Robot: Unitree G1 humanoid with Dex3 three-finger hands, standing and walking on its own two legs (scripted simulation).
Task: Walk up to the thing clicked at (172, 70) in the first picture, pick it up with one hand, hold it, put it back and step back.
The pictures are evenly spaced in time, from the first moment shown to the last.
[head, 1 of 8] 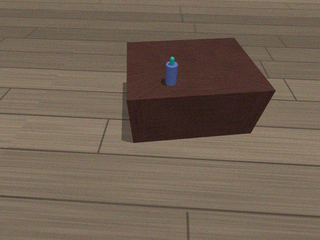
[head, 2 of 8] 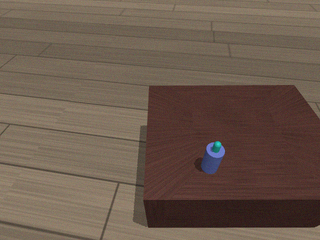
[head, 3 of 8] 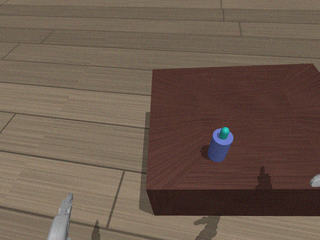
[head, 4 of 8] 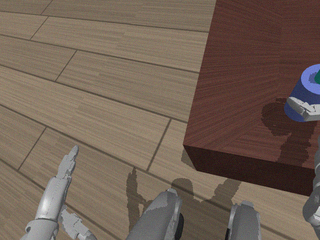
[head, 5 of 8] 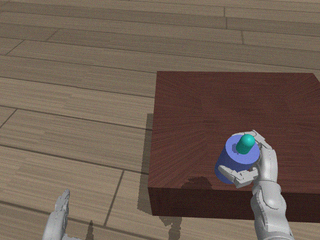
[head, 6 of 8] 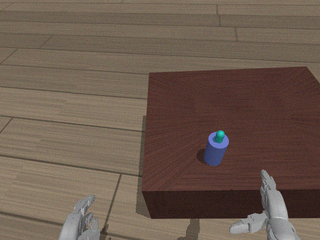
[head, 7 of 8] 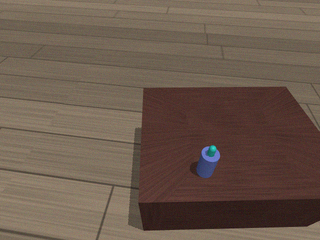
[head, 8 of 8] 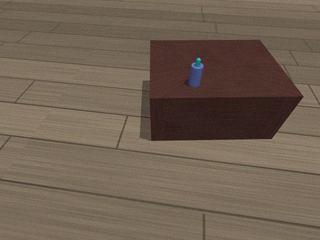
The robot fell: no
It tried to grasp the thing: yes
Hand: right
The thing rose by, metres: 0.25
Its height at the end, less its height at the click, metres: +0.00
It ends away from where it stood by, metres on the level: 0.01
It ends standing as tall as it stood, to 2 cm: yes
